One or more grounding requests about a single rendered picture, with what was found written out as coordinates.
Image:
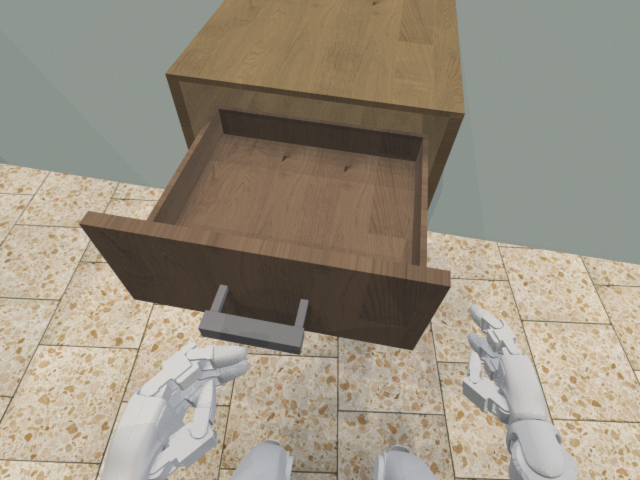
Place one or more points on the drawer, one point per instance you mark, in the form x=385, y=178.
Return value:
x=281, y=208

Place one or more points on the right robot hand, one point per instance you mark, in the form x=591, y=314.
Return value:
x=512, y=370

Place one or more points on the robot right forearm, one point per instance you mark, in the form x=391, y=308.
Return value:
x=536, y=452

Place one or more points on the robot left thigh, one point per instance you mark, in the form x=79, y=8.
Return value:
x=265, y=461

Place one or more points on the left robot hand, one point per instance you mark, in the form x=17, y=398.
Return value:
x=152, y=417

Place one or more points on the robot thigh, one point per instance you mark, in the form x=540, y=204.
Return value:
x=265, y=461
x=399, y=465

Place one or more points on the cabinet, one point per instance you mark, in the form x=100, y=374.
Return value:
x=391, y=64

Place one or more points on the handle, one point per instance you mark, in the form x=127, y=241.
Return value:
x=250, y=331

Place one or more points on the robot right thigh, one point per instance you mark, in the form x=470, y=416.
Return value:
x=399, y=465

